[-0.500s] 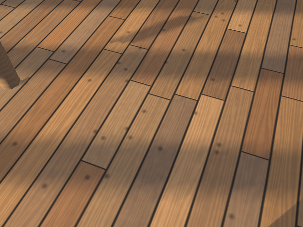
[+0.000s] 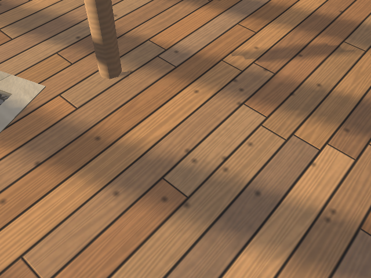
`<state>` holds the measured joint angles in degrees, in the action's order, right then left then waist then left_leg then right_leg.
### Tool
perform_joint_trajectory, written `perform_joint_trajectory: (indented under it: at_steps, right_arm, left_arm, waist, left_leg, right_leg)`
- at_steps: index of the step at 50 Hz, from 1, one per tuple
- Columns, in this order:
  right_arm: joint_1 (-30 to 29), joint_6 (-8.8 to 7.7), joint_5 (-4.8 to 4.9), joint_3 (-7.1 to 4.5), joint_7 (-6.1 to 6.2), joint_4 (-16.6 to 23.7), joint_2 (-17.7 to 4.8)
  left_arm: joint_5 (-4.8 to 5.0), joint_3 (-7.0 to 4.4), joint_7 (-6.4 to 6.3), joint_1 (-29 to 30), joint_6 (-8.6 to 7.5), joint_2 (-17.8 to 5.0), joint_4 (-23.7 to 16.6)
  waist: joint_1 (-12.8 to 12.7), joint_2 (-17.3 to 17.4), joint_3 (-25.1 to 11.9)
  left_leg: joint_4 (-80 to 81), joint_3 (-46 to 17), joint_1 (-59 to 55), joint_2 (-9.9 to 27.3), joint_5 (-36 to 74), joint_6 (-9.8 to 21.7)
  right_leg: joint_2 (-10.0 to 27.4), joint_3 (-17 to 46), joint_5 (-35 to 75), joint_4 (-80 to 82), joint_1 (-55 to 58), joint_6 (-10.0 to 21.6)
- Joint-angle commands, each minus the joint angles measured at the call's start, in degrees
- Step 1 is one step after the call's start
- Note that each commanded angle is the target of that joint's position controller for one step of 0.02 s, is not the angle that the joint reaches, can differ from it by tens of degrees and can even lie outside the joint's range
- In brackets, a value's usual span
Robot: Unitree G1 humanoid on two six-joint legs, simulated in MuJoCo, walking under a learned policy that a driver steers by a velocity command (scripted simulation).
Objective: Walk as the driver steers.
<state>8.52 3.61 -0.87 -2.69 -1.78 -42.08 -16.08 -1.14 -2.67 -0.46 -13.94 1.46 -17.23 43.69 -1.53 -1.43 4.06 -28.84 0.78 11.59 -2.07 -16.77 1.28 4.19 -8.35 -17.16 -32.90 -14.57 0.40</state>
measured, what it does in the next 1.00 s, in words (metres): steps on the spot: right foot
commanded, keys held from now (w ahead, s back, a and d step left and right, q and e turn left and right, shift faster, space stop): no key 1.00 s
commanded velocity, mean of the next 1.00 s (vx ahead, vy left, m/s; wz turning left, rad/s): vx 0.00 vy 0.00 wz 0.07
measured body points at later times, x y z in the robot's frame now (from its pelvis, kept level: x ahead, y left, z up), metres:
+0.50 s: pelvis -0.01 +0.00 +0.01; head +0.00 +0.00 +0.46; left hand +0.04 +0.26 -0.12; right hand +0.09 -0.24 -0.13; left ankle -0.01 +0.09 -0.73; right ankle -0.02 -0.11 -0.73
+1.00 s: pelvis -0.01 -0.01 +0.01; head -0.01 -0.02 +0.46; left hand -0.01 +0.22 -0.14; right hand +0.00 -0.25 -0.15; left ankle -0.01 +0.10 -0.73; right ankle -0.02 -0.12 -0.73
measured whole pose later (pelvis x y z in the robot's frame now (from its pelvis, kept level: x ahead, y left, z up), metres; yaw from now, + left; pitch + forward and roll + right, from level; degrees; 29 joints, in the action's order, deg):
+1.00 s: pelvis -0.01 -0.01 +0.01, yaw +2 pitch -2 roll +0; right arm 14.5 0.4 -0.5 0.7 2.1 -65.8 -10.9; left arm -0.6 0.8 -2.0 -15.2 -0.2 -10.3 63.7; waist 0.2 0.3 1.7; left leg -21.0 -1.8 8.2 -1.9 -11.1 1.0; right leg -1.4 0.0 -12.6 -21.6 -7.4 1.6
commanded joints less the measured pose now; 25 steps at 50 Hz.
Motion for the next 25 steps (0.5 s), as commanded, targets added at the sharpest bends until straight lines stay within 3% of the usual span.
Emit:
perform_joint_trajectory:
  at_steps: [1, 2, 3, 4, 6, 9, 15, 17, 18, 19, 20, 21, 23, 25]
  right_arm:
    - [5.08, -2.1, -0.46, -2.62, 1.34, 2.42, -14.29]
    - [5.44, -2.39, -0.06, -1.95, 1.47, 1.74, -10.64]
    - [2.1, -2.52, 0.09, -0.65, 1.62, 1.74, -7.32]
    - [-1.16, -2.38, -0.23, -0.02, 1.89, 1.94, -5.77]
    - [-1.17, -2.74, 0.07, 0.31, 2.6, 1.27, -5.53]
    - [0.49, -3.13, 0.16, 0.79, 2.68, -0.39, -5.02]
    - [0.81, -3.18, -0.34, 0.99, 2.93, -3.6, -5.43]
    - [-0.72, -3.22, 0.28, 1.21, 3.16, -4.44, -5.0]
    - [0.12, -3.58, 0.33, 1.64, 3.13, -4.82, -3.74]
    - [2.44, -3.73, 0.16, 1.5, 2.86, -5.43, -3.41]
    - [3.57, -3.29, 0.39, 1.6, 2.75, -7.07, -2.36]
    - [2.79, -3.11, 0.09, 1.4, 2.94, -8.46, -3.76]
    - [2.42, -3.19, 0.32, 0.97, 2.95, -9.98, -4.59]
    - [3.04, -3.36, 0.25, 1.1, 2.92, -11.57, -3.77]
  left_arm:
    - [0.25, -0.03, -0.24, 0.63, 0.7, -1.54, -5.41]
    - [0.29, -0.73, -0.71, 1.91, 1.6, -4.71, -4.44]
    - [0.83, -0.92, -0.4, 1.36, 1.9, -4.62, -3.35]
    - [0.96, -1.1, -0.15, 0.03, 1.76, -4.91, -1.99]
    - [-0.16, -1.42, 0.12, -2.26, 1.69, -5.45, 0.05]
    - [0.25, -0.81, 0.2, -2.07, 1.89, -3.45, 1.23]
    - [0.73, -0.06, -1.08, -1.31, 1.7, -2.09, 3.46]
    - [0.41, 0.52, -1.48, -3.79, 0.84, -0.93, 5.31]
    - [-0.25, 0.43, -1.7, -4.14, 0.05, -2.39, 5.9]
    - [-0.71, 0.24, -1.71, -3.7, -0.67, -5.13, 5.87]
    - [0.55, 0.15, -1.18, -0.16, -0.87, -5.38, 6.64]
    - [0.54, 0.71, -0.69, 0.84, -1.25, -2.92, 6.62]
    - [0.37, 0.91, -0.77, -0.41, -1.58, -2.62, 8.28]
    - [0.6, 1.04, -1.17, -1.4, -1.73, -2.33, 9.91]
  waist:
    - [2.83, 16.85, -6.02]
    - [3.82, 10.3, -5.37]
    - [1.85, 8.98, -3.38]
    - [0.3, 8.9, -2.22]
    - [0.11, 10.23, -3.69]
    - [0.81, 7.99, -5.03]
    - [1.82, 8.6, -4.05]
    - [-0.54, 6.07, -4.5]
    - [-0.19, 3.82, -5.6]
    - [2.18, -0.06, -5.54]
    - [3.69, -5.37, -3.03]
    - [2.4, -3.81, -2.15]
    - [1.62, -3.09, -2.09]
    - [1.53, -2.21, -2.06]
  left_leg:
    - [13.63, -26.18, -6.8, 24.29, 28.98, 11.34]
    - [12.66, -22.74, -5.34, 22.36, 29.37, 13.98]
    - [13.07, -18.24, -3.75, 18.92, 27.45, 12.98]
    - [13.51, -14.81, -3.06, 15.47, 25.71, 10.65]
    - [12.0, -11.18, -5.7, 12.55, 33.55, 9.52]
    - [11.33, -10.29, -7.06, 12.52, 32.94, 9.66]
    - [10.28, -13.64, -4.22, 12.69, 23.89, 9.9]
    - [8.97, -13.38, -0.94, 11.36, 19.9, 7.19]
    - [8.62, -13.4, 2.04, 10.17, 16.05, 4.8]
    - [7.81, -10.79, 3.4, 6.76, 11.12, 3.48]
    - [11.1, -8.2, -1.27, 3.61, 7.51, 2.77]
    - [10.78, -8.31, -4.32, 4.07, 8.65, 2.34]
    - [9.92, -8.61, -5.35, 4.97, 11.52, 2.6]
    - [10.44, -8.77, -4.26, 5.38, 11.91, 2.48]
  right_leg:
    - [-3.16, 4.06, -17.19, -12.9, -11.62, -0.49]
    - [-1.41, 8.65, -16.94, -18.31, -10.1, -0.8]
    - [-1.39, 9.67, -13.5, -19.58, -9.92, -0.74]
    - [-1.25, 9.82, -10.09, -18.48, -9.37, -0.85]
    - [-2.21, 8.81, -6.61, -19.28, -8.42, -1.49]
    - [-2.57, 8.78, -6.16, -15.37, -6.26, -2.24]
    - [-3.82, 8.05, -5.02, 0.06, 0.66, -1.13]
    - [-3.07, 8.46, 7.63, 12.8, 8.5, -0.31]
    - [0.43, 12.62, 13.4, 14.66, 13.66, 0.13]
    - [5.14, 16.96, 20.19, 13.88, 14.89, 1.15]
    - [5.03, 17.15, 17.41, 13.19, 6.6, 2.87]
    - [3.76, 16.3, 13.81, 14.24, 4.43, 2.35]
    - [1.91, 14.61, 12.2, 15.07, 4.73, 1.45]
    - [1.64, 14.33, 11.86, 15.17, 6.18, 1.5]
Next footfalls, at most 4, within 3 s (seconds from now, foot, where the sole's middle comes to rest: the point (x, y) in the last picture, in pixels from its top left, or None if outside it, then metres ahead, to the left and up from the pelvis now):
0.36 right None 0.02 -0.11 -0.77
1.90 right None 0.42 -0.04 -0.77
2.44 left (158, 208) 0.73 0.14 -0.77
2.98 right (212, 159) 0.97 -0.08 -0.77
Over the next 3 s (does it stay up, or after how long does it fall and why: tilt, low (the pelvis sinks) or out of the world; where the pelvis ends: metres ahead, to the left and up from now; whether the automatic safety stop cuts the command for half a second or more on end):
stays up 0.85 0.01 -0.02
